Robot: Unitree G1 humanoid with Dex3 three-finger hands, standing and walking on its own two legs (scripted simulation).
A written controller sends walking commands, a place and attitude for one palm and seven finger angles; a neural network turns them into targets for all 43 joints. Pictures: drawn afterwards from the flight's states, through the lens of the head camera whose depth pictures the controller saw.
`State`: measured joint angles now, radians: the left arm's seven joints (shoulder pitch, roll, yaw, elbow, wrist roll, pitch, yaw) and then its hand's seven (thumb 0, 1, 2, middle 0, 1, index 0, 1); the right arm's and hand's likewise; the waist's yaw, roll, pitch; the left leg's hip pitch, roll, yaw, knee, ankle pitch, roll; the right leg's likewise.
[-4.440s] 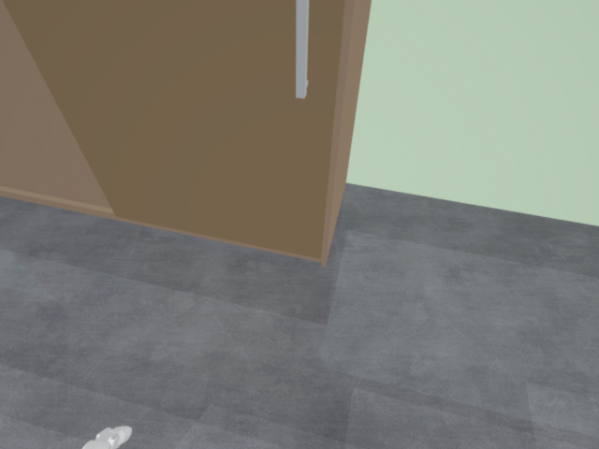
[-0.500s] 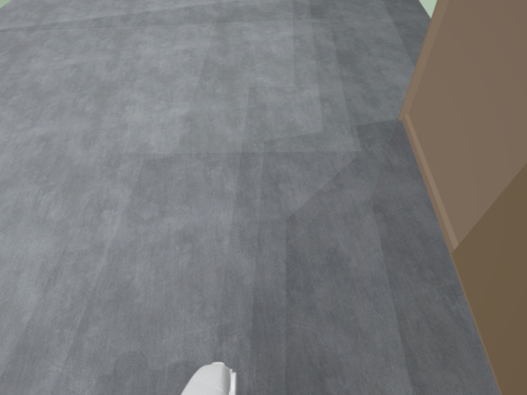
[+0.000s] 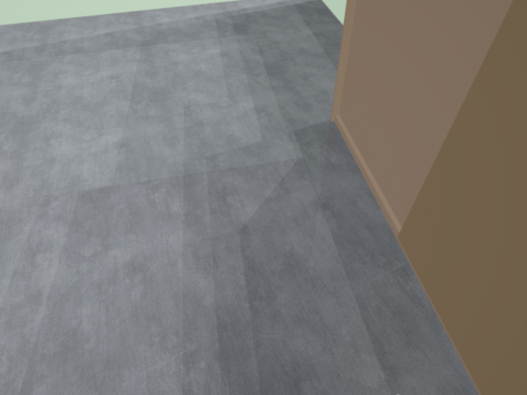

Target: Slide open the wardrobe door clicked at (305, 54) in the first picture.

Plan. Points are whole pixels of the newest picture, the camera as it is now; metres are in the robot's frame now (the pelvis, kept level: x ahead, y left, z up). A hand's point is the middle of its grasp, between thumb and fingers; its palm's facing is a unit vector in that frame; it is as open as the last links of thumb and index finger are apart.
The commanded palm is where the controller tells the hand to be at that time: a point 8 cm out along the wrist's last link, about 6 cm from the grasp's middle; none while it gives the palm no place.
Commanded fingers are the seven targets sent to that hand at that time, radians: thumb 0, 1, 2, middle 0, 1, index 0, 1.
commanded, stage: turn to face it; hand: right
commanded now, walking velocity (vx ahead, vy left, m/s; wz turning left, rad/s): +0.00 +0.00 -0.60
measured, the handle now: out of the picture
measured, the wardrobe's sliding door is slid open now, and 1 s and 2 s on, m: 0.00 0.00 0.00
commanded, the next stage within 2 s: take the last steps up to it in 2.00 s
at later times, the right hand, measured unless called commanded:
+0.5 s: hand out of the picture +0.01 -0.22 -0.13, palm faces +0.29 +0.92 -0.26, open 7.4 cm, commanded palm none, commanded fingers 0.00 -0.90 -0.90 0.20 0.30 0.20 0.30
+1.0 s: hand out of the picture -0.13 -0.15 -0.14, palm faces +0.59 +0.77 -0.23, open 7.4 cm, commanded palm none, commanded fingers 0.00 -0.90 -0.90 0.20 0.30 0.20 0.30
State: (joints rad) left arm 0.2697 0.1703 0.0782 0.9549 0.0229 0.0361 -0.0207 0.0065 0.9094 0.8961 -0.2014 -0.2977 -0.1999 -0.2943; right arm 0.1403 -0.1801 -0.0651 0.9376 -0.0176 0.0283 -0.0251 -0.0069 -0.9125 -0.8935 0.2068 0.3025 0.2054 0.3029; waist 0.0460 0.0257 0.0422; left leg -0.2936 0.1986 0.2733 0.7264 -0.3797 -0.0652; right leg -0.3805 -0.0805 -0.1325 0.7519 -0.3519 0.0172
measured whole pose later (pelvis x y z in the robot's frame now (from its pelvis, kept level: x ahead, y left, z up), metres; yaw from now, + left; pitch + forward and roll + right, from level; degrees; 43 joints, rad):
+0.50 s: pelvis -0.02 +0.01 +0.03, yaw -15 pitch +1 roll +1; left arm 0.23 0.21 0.07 0.92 0.03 0.04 -0.01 0.01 0.90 0.90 -0.21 -0.30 -0.20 -0.30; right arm 0.18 -0.23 -0.08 0.92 -0.01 0.06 -0.02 0.00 -0.91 -0.89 0.20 0.30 0.20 0.30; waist 0.04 -0.03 0.03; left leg -0.39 0.04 -0.01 0.84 -0.41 -0.08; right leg -0.35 0.08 0.09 0.44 -0.10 -0.06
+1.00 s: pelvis -0.05 +0.03 +0.02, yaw -36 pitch +1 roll -1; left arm 0.15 0.26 0.08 0.93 0.02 0.08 -0.03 0.01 0.91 0.90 -0.20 -0.30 -0.20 -0.29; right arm 0.26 -0.19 -0.04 0.91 -0.03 0.01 -0.01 0.00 -0.91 -0.89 0.21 0.30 0.20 0.30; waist -0.02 0.01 0.09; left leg -0.23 0.17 0.25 0.57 -0.32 -0.04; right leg -0.34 -0.05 -0.07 0.76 -0.42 0.07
